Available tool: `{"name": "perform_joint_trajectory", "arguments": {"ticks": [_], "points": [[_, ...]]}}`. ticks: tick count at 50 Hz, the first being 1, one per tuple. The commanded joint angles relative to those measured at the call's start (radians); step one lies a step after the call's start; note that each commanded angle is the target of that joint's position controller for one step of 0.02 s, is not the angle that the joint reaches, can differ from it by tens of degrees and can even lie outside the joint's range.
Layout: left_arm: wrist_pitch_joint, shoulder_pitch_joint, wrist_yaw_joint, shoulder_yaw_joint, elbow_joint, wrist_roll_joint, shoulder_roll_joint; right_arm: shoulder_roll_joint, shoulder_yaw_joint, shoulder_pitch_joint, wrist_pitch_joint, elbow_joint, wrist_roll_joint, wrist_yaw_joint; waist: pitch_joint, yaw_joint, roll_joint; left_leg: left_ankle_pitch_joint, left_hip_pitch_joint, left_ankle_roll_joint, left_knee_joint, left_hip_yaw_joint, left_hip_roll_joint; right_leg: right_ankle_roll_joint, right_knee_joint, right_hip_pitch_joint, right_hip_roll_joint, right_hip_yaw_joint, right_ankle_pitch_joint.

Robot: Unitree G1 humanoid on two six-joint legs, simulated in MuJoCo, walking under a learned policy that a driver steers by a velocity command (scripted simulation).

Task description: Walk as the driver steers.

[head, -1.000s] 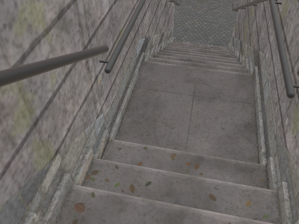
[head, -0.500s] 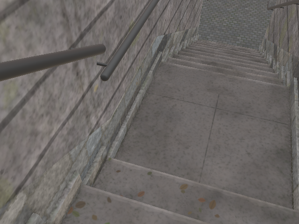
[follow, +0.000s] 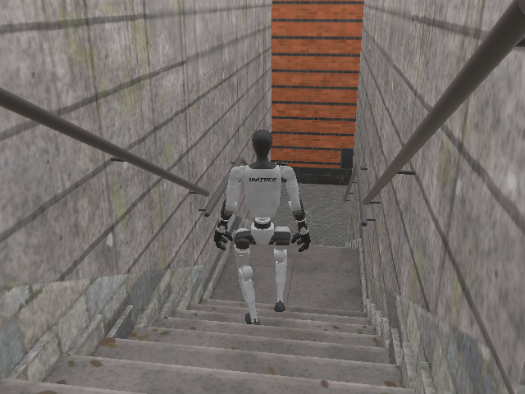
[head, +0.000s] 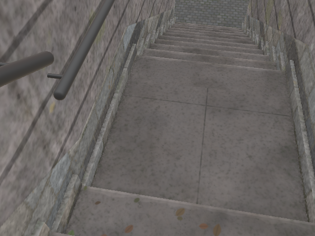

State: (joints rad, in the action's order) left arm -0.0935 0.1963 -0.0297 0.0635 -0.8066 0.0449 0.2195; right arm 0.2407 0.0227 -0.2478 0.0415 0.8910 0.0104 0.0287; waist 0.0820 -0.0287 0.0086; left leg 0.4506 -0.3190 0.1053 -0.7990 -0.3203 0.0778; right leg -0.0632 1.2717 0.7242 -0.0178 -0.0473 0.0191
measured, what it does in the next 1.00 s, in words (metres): goes down: right foot 0.17 m lower, then left foot 0.17 m higher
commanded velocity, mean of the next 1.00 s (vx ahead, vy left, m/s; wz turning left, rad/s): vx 0.02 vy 0.00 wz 0.04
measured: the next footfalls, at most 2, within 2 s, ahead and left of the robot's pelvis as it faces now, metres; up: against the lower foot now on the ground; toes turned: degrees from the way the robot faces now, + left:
right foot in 0.22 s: +0.20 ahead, -0.21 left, -0.17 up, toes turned -23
left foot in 0.90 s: +0.03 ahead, +0.08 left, +0.00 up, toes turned +1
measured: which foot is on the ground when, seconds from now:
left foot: down 0.00-0.30, up 0.32-0.88, down 0.90-1.00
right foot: up 0.00-0.20, down 0.22-0.92, up 0.94-1.00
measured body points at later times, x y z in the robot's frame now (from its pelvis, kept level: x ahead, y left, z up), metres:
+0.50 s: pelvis +0.09 -0.11 -0.16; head +0.09 -0.11 +0.29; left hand +0.21 +0.13 -0.29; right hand +0.15 -0.40 -0.27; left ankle +0.10 +0.02 -0.61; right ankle +0.16 -0.19 -0.86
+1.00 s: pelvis +0.05 -0.01 -0.10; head +0.00 +0.03 +0.34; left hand +0.16 +0.31 -0.21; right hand +0.16 -0.26 -0.19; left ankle -0.01 +0.08 -0.70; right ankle +0.19 -0.19 -0.76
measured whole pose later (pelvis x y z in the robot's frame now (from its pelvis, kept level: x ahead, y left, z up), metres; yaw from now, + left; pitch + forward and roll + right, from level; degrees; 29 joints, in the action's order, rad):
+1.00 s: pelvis +0.05 -0.01 -0.10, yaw +6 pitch -1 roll +0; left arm -0.03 0.24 0.00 0.11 -0.70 0.04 0.40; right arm 0.22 -0.02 -0.37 -0.09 0.61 -0.01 0.03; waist -0.09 0.04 -0.11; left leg 0.87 -0.55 0.08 -1.43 0.03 -0.10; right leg 0.06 1.06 0.70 -0.04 0.13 -0.55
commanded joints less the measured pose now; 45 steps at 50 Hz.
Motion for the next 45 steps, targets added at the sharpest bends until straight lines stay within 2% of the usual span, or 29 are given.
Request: {"name": "perform_joint_trajectory", "arguments": {"ticks": [1,5,7,10,12,13,14,15,16,18,19,20,21,22,23,24,25,26,27,28,31,33,34,35,39,41,42,44,45], "points": [[-0.008,-0.084,-0.002,0.035,0.118,0.006,0.062,0.081,0.016,-0.133,-0.001,-0.038,0.006,0.014,-0.063,0.067,0.082,-0.411,0.200,0.046,0.142,0.261,0.341,0.009,-0.004,0.201,-0.048,0.076,0.014],[0.025,-0.189,0.003,0.048,0.189,0.016,0.075,0.099,0.025,-0.158,0.003,-0.058,0.036,0.013,-0.037,0.105,0.082,-0.429,0.173,0.025,0.041,0.250,0.419,0.033,-0.044,0.247,-0.064,0.067,-0.003],[0.024,-0.255,0.014,0.047,0.217,-0.013,0.065,0.100,0.026,-0.147,0.003,-0.062,0.046,0.006,-0.024,0.115,0.107,-0.313,0.138,-0.025,0.003,0.209,0.415,0.039,-0.126,0.242,-0.068,0.022,-0.003],[0.028,-0.199,0.029,0.058,0.203,-0.040,0.094,0.112,0.041,-0.071,0.010,-0.087,0.015,-0.015,-0.043,0.066,0.119,-0.246,-0.025,-0.090,-0.097,0.124,0.409,0.029,-0.243,-0.001,-0.055,-0.063,-0.027],[0.032,-0.097,0.066,0.056,0.118,-0.093,0.100,0.071,0.039,-0.047,-0.001,-0.106,0.004,-0.022,-0.045,0.020,-0.066,0.177,-0.153,-0.136,-0.259,-0.016,0.343,0.057,-0.626,-0.330,-0.042,-0.095,0.443],[0.035,-0.048,0.063,0.069,0.084,-0.103,0.121,0.072,0.044,-0.030,-0.021,-0.112,0.001,-0.038,-0.011,-0.023,-0.090,0.223,-0.174,-0.142,-0.291,-0.056,0.307,0.053,-0.661,-0.353,0.002,-0.109,0.381],[0.051,0.077,0.043,0.085,0.023,-0.082,0.142,0.131,0.070,0.036,-0.032,-0.110,-0.037,-0.060,-0.070,-0.138,-0.100,0.176,-0.219,-0.158,-0.456,-0.071,0.250,0.036,-0.705,-0.529,0.074,-0.102,0.256],[0.063,0.204,0.027,0.092,-0.050,-0.046,0.183,0.178,0.092,0.072,-0.035,-0.118,-0.041,-0.072,-0.109,-0.216,-0.225,0.261,-0.365,-0.148,-0.753,-0.041,0.181,0.000,-0.681,-0.736,0.083,-0.055,0.253],[0.063,0.280,0.027,0.089,-0.087,-0.037,0.204,0.163,0.092,0.129,-0.037,-0.137,-0.008,-0.055,-0.097,-0.280,-0.340,0.490,-0.392,-0.114,-0.960,-0.021,0.109,-0.016,-0.849,-0.741,0.049,-0.021,0.321],[0.086,0.290,0.042,0.075,-0.070,-0.015,0.227,0.112,0.071,0.069,-0.037,-0.070,-0.036,-0.014,-0.110,-0.230,-0.154,0.512,-0.489,-0.033,-1.215,0.151,0.014,-0.037,-0.730,-0.839,-0.091,0.107,0.553],[0.104,0.212,0.038,0.039,-0.020,-0.015,0.257,0.011,0.042,-0.006,-0.034,-0.178,-0.040,0.011,-0.199,-0.074,-0.165,0.362,-0.525,-0.050,-1.270,0.298,-0.023,-0.120,-0.717,-0.737,-0.348,0.430,1.149],[0.112,0.136,0.031,0.022,-0.005,-0.034,0.212,-0.031,0.014,-0.083,-0.048,-0.151,-0.005,0.032,-0.255,0.006,-0.029,0.180,-0.559,-0.046,-1.194,0.443,-0.029,-0.191,-0.739,-0.723,-0.449,0.530,0.866],[0.110,0.074,0.016,0.014,0.005,-0.045,0.214,-0.027,0.007,-0.120,-0.072,-0.131,0.017,0.049,-0.272,0.039,-0.024,0.144,-0.557,-0.062,-1.216,0.460,-0.068,-0.235,-0.832,-0.623,-0.515,0.607,0.422],[0.111,0.001,0.007,0.001,0.038,-0.030,0.165,0.048,0.031,0.011,-0.087,-0.145,0.041,0.053,-0.229,0.019,0.087,0.114,-0.540,-0.060,-1.310,0.424,-0.110,-0.201,-0.886,-0.540,-0.448,0.550,0.287],[0.118,0.003,-0.017,-0.002,0.044,-0.033,0.209,0.043,0.036,0.030,-0.108,-0.204,0.052,0.058,-0.241,0.040,-0.003,0.115,-0.616,-0.094,-1.369,0.427,-0.129,-0.243,-0.899,-0.540,-0.541,0.596,0.297],[0.111,0.032,-0.026,-0.013,0.028,-0.026,0.184,0.059,0.039,0.084,-0.126,-0.230,0.057,0.058,-0.211,0.031,0.020,0.091,-0.644,-0.114,-1.367,0.441,-0.113,-0.227,-0.898,-0.488,-0.520,0.560,0.232],[0.109,0.045,-0.018,-0.032,0.029,-0.005,0.141,0.082,0.039,0.097,-0.135,-0.242,0.037,0.050,-0.158,0.049,0.080,-0.046,-0.624,-0.113,-1.273,0.454,-0.124,-0.187,-0.874,-0.392,-0.411,0.413,0.090],[0.095,-0.002,-0.022,-0.030,0.043,0.013,0.152,0.051,0.036,0.061,-0.139,-0.219,0.017,0.038,-0.187,0.075,0.040,-0.066,-0.592,-0.120,-1.346,0.379,-0.155,-0.126,-0.894,-0.362,-0.327,0.283,-0.076],[0.106,0.083,-0.018,-0.039,0.024,-0.002,0.119,0.007,0.024,0.069,-0.123,-0.242,0.028,0.029,-0.142,0.059,0.062,-0.053,-0.666,-0.117,-1.411,0.394,-0.165,-0.158,-0.810,-0.382,-0.314,0.207,0.135],[0.111,0.118,-0.025,-0.014,0.037,-0.012,0.192,-0.013,0.011,0.085,-0.129,-0.307,0.049,0.026,-0.222,0.049,-0.073,-0.021,-0.764,-0.151,-1.466,0.379,-0.150,-0.214,-0.850,-0.482,-0.415,0.313,-0.128],[0.103,0.146,-0.039,-0.017,0.037,-0.027,0.168,0.079,0.033,0.269,-0.126,-0.415,0.061,0.008,-0.094,-0.015,-0.095,-0.043,-0.888,-0.191,-1.451,0.366,-0.122,-0.179,-1.006,-0.442,-0.376,0.338,-0.626],[0.111,0.147,-0.047,-0.019,0.047,-0.029,0.162,0.070,0.035,0.246,-0.147,-0.444,0.042,-0.012,-0.077,0.005,-0.088,-0.057,-0.836,-0.200,-1.455,0.340,-0.116,-0.153,-1.013,-0.410,-0.362,0.254,-0.610],[0.105,0.136,-0.038,-0.023,0.080,-0.026,0.167,0.057,0.032,0.217,-0.155,-0.441,0.009,-0.009,-0.113,0.010,-0.089,-0.004,-0.751,-0.191,-1.487,0.262,-0.129,-0.164,-1.030,-0.384,-0.361,0.174,-0.526],[0.113,0.145,-0.033,-0.005,0.088,-0.017,0.228,0.032,0.023,0.238,-0.161,-0.462,-0.004,-0.009,-0.139,-0.006,-0.148,0.166,-0.676,-0.167,-1.604,0.240,-0.116,-0.178,-1.101,-0.406,-0.409,0.162,-0.395],[0.125,0.130,-0.030,0.008,0.124,-0.011,0.247,0.068,0.026,0.250,-0.174,-0.516,-0.013,-0.025,-0.154,-0.007,-0.079,0.226,-0.603,-0.099,-1.444,0.314,-0.079,-0.126,-1.095,-0.527,-0.408,0.015,-0.282],[0.119,0.145,-0.024,0.021,0.124,-0.020,0.265,0.061,0.013,0.212,-0.179,-0.521,-0.021,-0.036,-0.169,0.005,-0.113,0.396,-0.520,-0.046,-1.197,0.319,-0.063,-0.045,-1.105,-0.540,-0.392,-0.066,-0.361],[0.100,0.098,-0.014,0.036,0.133,-0.028,0.290,0.044,-0.003,0.127,-0.177,-0.510,-0.051,-0.054,-0.179,0.055,-0.128,0.587,-0.317,0.009,-0.781,0.269,-0.067,0.038,-1.117,-0.447,-0.334,-0.185,-0.547],[0.079,0.069,-0.019,0.072,0.140,-0.044,0.351,0.086,0.007,-0.073,-0.182,-0.430,-0.085,-0.070,-0.158,0.095,-0.290,0.733,0.028,0.065,-0.573,0.179,-0.180,0.051,-1.105,-0.225,-0.310,-0.193,-0.738],[0.055,0.077,-0.028,0.077,0.118,-0.048,0.311,0.131,0.026,-0.228,-0.177,-0.346,-0.080,-0.077,-0.074,0.173,-0.063,0.590,0.100,0.121,-0.269,0.340,-0.193,0.054,-0.784,-0.100,-0.268,-0.177,-0.888]]}}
